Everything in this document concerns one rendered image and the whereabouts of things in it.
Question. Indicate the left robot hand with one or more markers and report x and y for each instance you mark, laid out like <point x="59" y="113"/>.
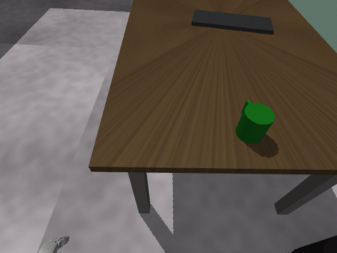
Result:
<point x="54" y="244"/>

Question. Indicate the table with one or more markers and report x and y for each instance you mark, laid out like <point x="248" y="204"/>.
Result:
<point x="178" y="91"/>

